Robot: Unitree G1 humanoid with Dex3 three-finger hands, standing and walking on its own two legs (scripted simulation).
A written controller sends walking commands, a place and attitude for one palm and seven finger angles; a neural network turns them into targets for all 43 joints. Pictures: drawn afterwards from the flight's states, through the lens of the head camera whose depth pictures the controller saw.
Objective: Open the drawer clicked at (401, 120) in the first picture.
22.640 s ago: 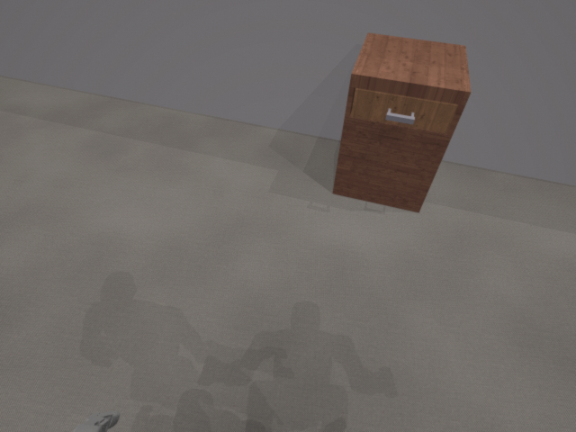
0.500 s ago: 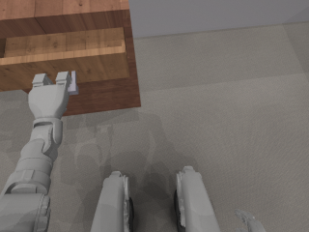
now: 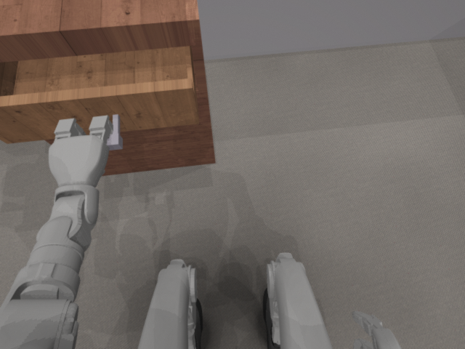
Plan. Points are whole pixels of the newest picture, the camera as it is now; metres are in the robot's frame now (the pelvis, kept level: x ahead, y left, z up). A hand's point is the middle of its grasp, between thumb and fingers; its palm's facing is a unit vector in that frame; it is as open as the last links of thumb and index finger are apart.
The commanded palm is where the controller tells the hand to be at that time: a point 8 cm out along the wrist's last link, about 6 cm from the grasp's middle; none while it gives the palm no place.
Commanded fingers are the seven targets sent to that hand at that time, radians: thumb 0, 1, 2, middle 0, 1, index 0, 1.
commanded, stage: pull the drawer open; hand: left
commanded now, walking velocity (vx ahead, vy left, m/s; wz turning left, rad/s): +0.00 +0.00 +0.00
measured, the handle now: (90, 133) +0.48 +0.26 -0.05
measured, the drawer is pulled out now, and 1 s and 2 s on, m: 0.09 0.11 0.12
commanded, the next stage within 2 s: none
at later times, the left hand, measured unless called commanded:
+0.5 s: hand (95, 172) +0.41 +0.25 -0.07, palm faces -0.03 -0.03 -1.00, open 5.6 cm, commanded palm +0.38 +0.24 -0.03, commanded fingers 0.00 0.90 0.90 -0.40 -1.35 -0.40 -1.35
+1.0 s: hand (95, 177) +0.40 +0.25 -0.07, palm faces -0.02 -0.03 -1.00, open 5.6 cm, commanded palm +0.36 +0.24 -0.03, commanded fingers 0.00 0.90 0.90 -0.40 -1.35 -0.40 -1.35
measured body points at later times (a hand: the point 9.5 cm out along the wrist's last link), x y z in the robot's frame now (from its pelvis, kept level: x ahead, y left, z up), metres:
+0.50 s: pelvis +0.00 +0.00 +0.00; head +0.19 +0.00 +0.41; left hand +0.41 +0.25 -0.02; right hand +0.10 -0.26 -0.15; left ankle +0.02 +0.13 -0.54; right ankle +0.05 -0.14 -0.54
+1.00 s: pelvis +0.00 +0.00 +0.00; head +0.18 +0.00 +0.41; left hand +0.40 +0.25 -0.02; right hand +0.11 -0.26 -0.15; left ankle +0.02 +0.13 -0.54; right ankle +0.05 -0.14 -0.54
